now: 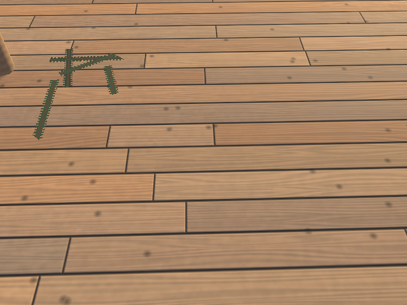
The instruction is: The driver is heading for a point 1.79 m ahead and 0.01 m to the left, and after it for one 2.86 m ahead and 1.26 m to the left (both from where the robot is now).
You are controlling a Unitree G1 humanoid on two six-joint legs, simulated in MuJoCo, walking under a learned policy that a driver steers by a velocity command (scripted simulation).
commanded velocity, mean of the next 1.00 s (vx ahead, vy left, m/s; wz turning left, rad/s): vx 0.00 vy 0.00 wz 0.00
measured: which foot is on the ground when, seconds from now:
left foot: down 0.00-1.00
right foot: down 0.00-1.00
